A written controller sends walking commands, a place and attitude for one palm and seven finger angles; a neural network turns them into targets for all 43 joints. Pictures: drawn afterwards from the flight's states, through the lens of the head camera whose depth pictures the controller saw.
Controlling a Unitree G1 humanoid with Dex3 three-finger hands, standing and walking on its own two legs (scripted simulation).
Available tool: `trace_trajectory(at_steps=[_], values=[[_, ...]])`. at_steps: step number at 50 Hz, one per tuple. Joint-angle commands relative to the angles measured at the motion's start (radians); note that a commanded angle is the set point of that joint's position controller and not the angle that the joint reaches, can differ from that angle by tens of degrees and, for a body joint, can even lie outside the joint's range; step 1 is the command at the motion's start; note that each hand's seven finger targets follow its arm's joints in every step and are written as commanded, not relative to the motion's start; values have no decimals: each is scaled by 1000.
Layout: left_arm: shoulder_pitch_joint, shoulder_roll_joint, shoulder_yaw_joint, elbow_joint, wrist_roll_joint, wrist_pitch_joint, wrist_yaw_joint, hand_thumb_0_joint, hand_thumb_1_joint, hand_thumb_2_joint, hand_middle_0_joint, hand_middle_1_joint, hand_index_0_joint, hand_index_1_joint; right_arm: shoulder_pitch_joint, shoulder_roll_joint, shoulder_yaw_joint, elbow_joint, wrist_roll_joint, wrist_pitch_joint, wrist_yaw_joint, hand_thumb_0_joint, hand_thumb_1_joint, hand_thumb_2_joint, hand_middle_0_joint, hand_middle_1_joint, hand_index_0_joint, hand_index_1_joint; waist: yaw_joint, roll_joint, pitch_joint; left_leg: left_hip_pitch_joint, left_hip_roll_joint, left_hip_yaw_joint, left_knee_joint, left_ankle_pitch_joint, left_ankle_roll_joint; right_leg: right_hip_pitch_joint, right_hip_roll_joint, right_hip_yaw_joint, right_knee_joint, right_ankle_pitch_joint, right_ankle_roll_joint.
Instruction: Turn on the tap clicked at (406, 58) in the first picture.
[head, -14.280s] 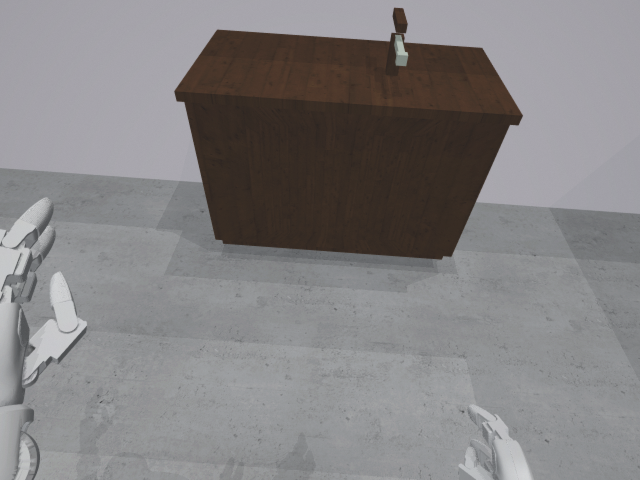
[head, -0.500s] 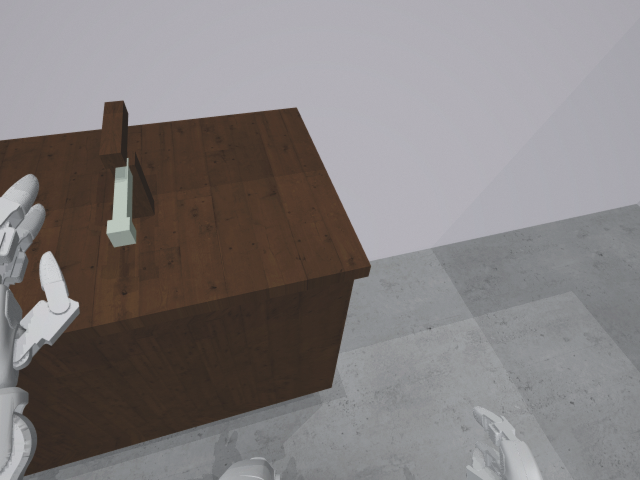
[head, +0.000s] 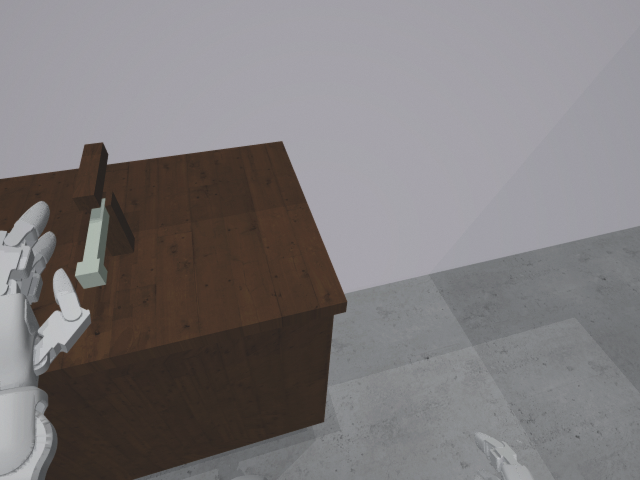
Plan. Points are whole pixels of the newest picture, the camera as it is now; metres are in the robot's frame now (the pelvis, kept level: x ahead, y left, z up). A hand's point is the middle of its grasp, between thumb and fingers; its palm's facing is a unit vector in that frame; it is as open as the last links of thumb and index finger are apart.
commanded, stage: come to a stop and stand still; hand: left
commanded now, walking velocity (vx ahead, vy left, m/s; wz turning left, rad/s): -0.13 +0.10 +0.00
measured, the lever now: (91, 273) +0.34 +0.35 +0.06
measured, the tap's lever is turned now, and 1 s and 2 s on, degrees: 0 0 0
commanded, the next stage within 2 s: none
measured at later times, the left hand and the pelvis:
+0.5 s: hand (102, 314) +0.23 +0.25 +0.14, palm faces +0.42 -0.84 -0.34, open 7.4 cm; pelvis +0.02 +0.00 +0.00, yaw +0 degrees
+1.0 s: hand out of the picture +0.18 +0.33 +0.16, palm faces +0.43 -0.82 -0.38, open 7.4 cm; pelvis -0.04 +0.05 +0.00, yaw +0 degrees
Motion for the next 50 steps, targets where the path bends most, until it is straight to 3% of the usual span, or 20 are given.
trace_trajectory(at_steps=[1, 2, 4, 6, 8, 12, 14, 20, 27, 28, 29, 30, 31, 32, 34, 36, 40, 41, 46, 50], values=[[-114, 261, 104, -384, -5, -100, 28, 0, 900, 900, -200, -300, -200, -300, -161, -79, -51, -191, -20, -98, -10, 0, -900, -900, 200, 300, 200, 300, -19, 34, -79, 218, -54, 40, -399, 192, 14, 36, -168, 152, -114, 188, -77], [-77, 252, 113, -423, -11, -109, 26, 0, 900, 900, -200, -300, -200, -300, -146, -89, -62, -199, -16, -101, -7, 0, -900, -900, 200, 300, 200, 300, -19, 85, -114, 285, -40, -5, -460, 274, 19, 53, -143, 135, -31, 232, -46], [-11, 285, 163, -482, -18, -122, 28, 0, 900, 900, -200, -300, -200, -300, -144, -122, -82, -231, -4, -94, -5, 0, -900, -900, 200, 300, 200, 300, -11, 208, -168, 431, 129, -203, -460, 626, 85, -47, -63, 98, 114, 218, 28], [54, 298, 195, -434, -23, -116, 17, 0, 900, 900, -200, -300, -200, -300, -141, -119, -85, -249, 11, -81, -1, 0, -900, -900, 200, 300, 200, 300, -7, 182, -147, 383, 170, -232, -470, 732, 86, -57, -27, 76, 113, 20, 40], [86, 334, 233, -440, -20, -112, 8, 0, 900, 900, -200, -300, -200, -300, -152, -87, -55, -250, -7, -76, -5, 0, -900, -900, 200, 300, 200, 300, -16, 312, -112, 292, 150, -202, -483, 689, 68, 13, -32, 53, 6, 20, 42], [161, 243, 186, -296, -40, -87, -2, 0, 900, 900, -200, -300, -200, -300, -107, -104, -63, -237, 14, -69, -5, 0, -900, -900, 200, 300, 200, 300, -42, 12, -164, 217, 62, -102, -373, 544, 12, 172, -82, 135, -74, 490, 20], [176, 225, 171, -234, -49, -68, -3, 0, 900, 900, -200, -300, -200, -300, -98, -111, -67, -228, 14, -61, -8, 0, -900, -900, 200, 300, 200, 300, -44, -37, -187, 228, 45, -87, -365, 481, 10, 161, -116, 157, -66, 579, 13], [16, 216, 89, -283, -37, -36, 0, 0, 900, 900, -200, -300, -200, -300, -147, -103, -47, -227, 6, -47, -26, 0, -900, -900, 200, 300, 200, 300, -35, -34, -146, 275, 52, -91, -413, 403, 29, 72, -109, 153, -95, 430, 52], [-121, 265, 104, -421, -28, -53, 27, 0, 900, 900, -200, -300, -200, -300, -167, -95, -41, -219, -5, -58, -35, 0, -900, -900, 200, 300, 200, 300, -25, 111, -93, 268, 46, -130, -479, 304, 31, 52, -95, 159, -143, 189, 30], [-972, 984, 645, -501, 109, -120, 21, 0, 900, 900, -200, -300, -200, -300, -16, -105, -78, -185, -40, -103, -35, 0, -900, -900, 200, 300, 200, 300, 17, -146, 107, 112, 18, -17, -303, 367, 12, -142, -92, 198, -256, 519, 117], [-486, 432, 284, -12, 37, -95, -24, 0, 900, 900, -200, -300, -200, -300, -90, -28, -37, -141, -33, -102, -24, 0, -900, -900, 200, 300, 200, 300, 1, -130, -108, 189, -57, -74, -360, 345, 16, 27, -167, 259, -98, 666, 9], [-217, 310, 202, -58, -10, -102, -17, 0, 900, 900, -200, -300, -200, -300, -114, -75, -62, -219, -5, -105, -19, 0, -900, -900, 200, 300, 200, 300, 15, -7, -53, 213, -12, -63, -395, 373, 9, 57, -155, 254, -120, 683, 67], [-121, 177, 100, -15, -25, -99, -20, 0, 900, 900, -200, -300, -200, -300, -115, -85, -65, -208, 8, -105, -8, 0, -900, -900, 200, 300, 200, 300, 3, 141, -140, 280, -8, -45, -442, 441, 15, 106, -135, 206, -51, 615, 48], [-128, 207, 93, -139, -32, -119, -26, 0, 900, 900, -200, -300, -200, -300, -106, -117, -71, -218, 5, -104, 3, 0, -900, -900, 200, 300, 200, 300, 0, 225, -205, 304, 13, -72, -448, 483, 32, 112, -114, 186, -32, 464, 61], [-28, 165, 24, -242, -34, -130, -35, 0, 900, 900, -200, -300, -200, -300, -123, -120, -69, -237, 6, -100, 29, 0, -900, -900, 200, 300, 200, 300, 3, 231, -211, 289, 55, -117, -460, 517, 45, 93, -79, 153, -25, 299, 68], [109, 168, 24, -262, -42, -125, -34, 0, 900, 900, -200, -300, -200, -300, -141, -107, -58, -250, 11, -101, 35, 0, -900, -900, 200, 300, 200, 300, 5, 151, -187, 231, 78, -153, -500, 417, 50, 86, -61, 111, -24, 180, 53], [91, 304, 179, -281, -44, -130, -23, 0, 900, 900, -200, -300, -200, -300, -148, -120, -56, -274, 4, -95, 3, 0, -900, -900, 200, 300, 200, 300, -10, -76, -85, 122, 56, -183, -565, 40, 35, 6, -50, 126, -112, -79, 43], [53, 374, 248, -303, -43, -135, -14, 0, 900, 900, -200, -300, -200, -300, -154, -123, -55, -273, 3, -88, -12, 0, -900, -900, 200, 300, 200, 300, -14, -52, -72, 127, 54, -189, -579, -4, 36, -22, -52, 127, -122, -129, 42], [-172, 321, 178, -337, -20, -162, -21, 0, 900, 900, -200, -300, -200, -300, -144, -115, -46, -262, 0, -114, -33, 0, -900, -900, 200, 300, 200, 300, -20, 194, -24, -2, 100, -232, -696, -259, 67, 55, -15, 92, -1, -132, 45], [-175, 233, 81, -310, 0, -168, -27, 0, 900, 900, -200, -300, -200, -300, -113, -117, -53, -229, 0, -156, -8, 0, -900, -900, 200, 300, 200, 300, -12, 192, -79, 49, 78, -190, -668, -219, 55, 94, -6, 89, 1, -80, 33]])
